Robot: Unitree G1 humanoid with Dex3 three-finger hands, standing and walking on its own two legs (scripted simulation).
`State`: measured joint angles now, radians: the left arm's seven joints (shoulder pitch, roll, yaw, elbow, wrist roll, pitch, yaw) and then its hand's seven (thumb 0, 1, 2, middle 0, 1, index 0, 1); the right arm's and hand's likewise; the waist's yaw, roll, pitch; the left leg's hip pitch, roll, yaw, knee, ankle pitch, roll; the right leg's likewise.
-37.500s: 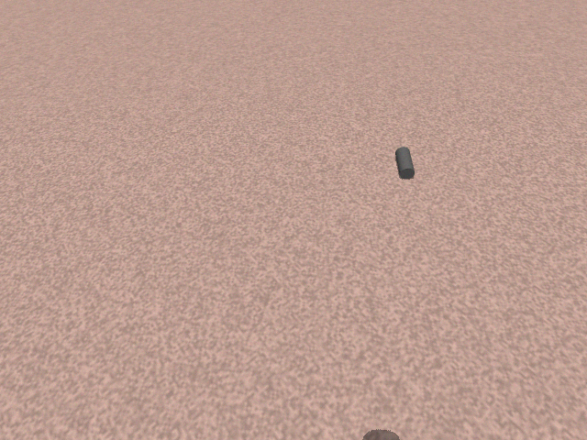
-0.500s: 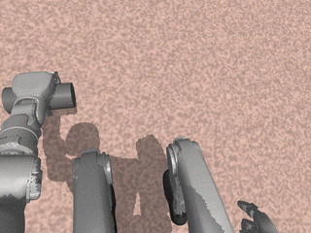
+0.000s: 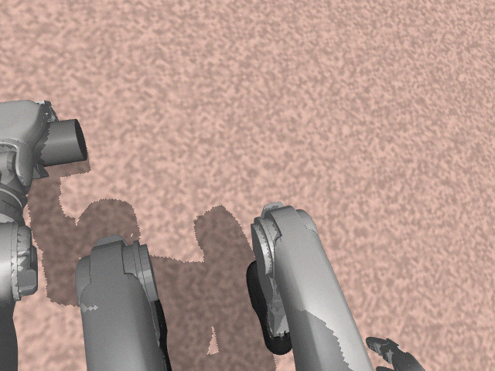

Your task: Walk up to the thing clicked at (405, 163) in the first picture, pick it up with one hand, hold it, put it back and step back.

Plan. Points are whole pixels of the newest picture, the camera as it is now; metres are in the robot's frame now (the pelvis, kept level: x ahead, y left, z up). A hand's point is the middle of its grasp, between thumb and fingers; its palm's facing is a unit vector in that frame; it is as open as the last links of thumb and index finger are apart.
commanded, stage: crouch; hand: left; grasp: from above
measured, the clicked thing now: (27, 147) +0.49 +0.28 -0.18
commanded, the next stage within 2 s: lower in 0.16 s
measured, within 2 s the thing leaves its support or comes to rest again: neither
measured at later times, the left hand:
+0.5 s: hand (35, 155) +0.48 +0.28 -0.20, palm faces -0.49 -0.06 -0.87, open 9.8 cm
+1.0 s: hand (49, 158) +0.49 +0.28 -0.25, palm faces -0.48 -0.07 -0.87, open 9.8 cm
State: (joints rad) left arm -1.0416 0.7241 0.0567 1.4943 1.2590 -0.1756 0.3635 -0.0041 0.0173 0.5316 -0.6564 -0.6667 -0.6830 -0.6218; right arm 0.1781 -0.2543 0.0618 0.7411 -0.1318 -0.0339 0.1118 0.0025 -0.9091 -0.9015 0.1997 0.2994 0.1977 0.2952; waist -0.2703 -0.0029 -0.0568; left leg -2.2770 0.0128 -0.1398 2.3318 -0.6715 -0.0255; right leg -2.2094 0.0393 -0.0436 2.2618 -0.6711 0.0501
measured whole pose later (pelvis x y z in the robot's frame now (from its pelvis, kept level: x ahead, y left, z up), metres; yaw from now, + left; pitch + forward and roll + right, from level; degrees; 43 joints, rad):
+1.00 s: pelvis +0.01 +0.00 -0.04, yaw -4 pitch +33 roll -11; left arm -1.08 0.87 0.09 1.62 1.28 -0.19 0.46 0.00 0.01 0.53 -0.68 -0.63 -0.71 -0.59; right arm 0.15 -0.27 0.18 0.70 -0.19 -0.09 0.15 0.00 -0.90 -0.90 0.20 0.30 0.20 0.30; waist -0.34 -0.06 0.06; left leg -2.37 0.01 -0.21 2.49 -0.72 -0.03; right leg -2.28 0.06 -0.09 2.37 -0.69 0.06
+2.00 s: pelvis +0.01 +0.01 -0.05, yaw -7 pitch +29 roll -14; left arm -1.10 0.98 0.08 1.73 1.27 -0.19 0.57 0.00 0.07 0.37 -0.75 -0.46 -0.77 -0.41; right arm 0.10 -0.32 0.29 0.66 -0.23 -0.18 0.21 0.00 -0.91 -0.90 0.20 0.30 0.20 0.30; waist -0.39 -0.13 0.14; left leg -2.35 0.02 -0.26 2.54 -0.73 -0.02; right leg -2.24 0.08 -0.14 2.37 -0.68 0.07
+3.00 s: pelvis +0.00 +0.01 -0.04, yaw -8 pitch +29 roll -14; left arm -1.11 1.02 0.06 1.72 1.27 -0.20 0.57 0.00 -0.43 0.91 -0.12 -0.98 -0.14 -0.96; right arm 0.09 -0.34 0.32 0.63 -0.24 -0.18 0.21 0.00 -0.89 -0.90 0.20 0.30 0.20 0.30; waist -0.39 -0.13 0.16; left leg -2.34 0.02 -0.28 2.54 -0.72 -0.03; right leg -2.23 0.08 -0.15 2.36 -0.66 0.07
